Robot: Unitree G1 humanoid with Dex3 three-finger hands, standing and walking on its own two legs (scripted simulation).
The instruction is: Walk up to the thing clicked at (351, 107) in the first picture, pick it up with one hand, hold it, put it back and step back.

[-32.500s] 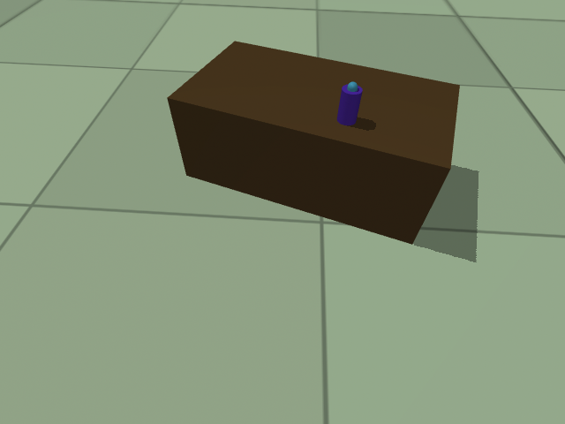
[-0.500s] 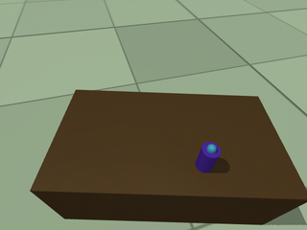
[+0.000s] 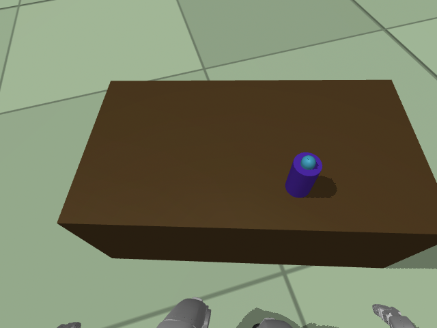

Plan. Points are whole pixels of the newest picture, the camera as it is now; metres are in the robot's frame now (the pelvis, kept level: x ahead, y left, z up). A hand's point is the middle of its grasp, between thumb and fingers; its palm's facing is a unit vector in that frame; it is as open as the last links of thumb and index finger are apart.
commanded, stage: step back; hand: right
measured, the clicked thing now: (303, 173) +0.53 -0.22 -0.23
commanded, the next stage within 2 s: none
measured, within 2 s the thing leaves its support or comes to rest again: neither
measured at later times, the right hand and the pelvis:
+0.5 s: hand out of the picture +0.02 -0.25 -0.15, palm faces -0.03 +0.92 -0.39, open 7.4 cm; pelvis -0.10 +0.01 -0.01, yaw -2 degrees
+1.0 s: hand out of the picture -0.15 -0.23 -0.15, palm faces -0.07 +0.92 -0.40, open 7.4 cm; pelvis -0.23 +0.03 -0.01, yaw +2 degrees
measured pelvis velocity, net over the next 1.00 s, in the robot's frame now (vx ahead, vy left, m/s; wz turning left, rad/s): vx -0.23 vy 0.03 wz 0.03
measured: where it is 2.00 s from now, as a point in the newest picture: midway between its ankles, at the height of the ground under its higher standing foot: outside the picture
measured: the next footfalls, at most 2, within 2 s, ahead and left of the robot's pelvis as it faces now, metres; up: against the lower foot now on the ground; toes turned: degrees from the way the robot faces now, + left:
left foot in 0.18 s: -0.01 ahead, +0.14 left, +0.00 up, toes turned +1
right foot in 0.52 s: -0.09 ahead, -0.10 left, +0.00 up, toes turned +1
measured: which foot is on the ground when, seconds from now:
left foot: up 0.00-0.16, down 0.18-0.56, up 0.58-0.88, down 0.90-1.00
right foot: down 0.00-0.20, up 0.22-0.50, down 0.52-0.92, up 0.94-1.00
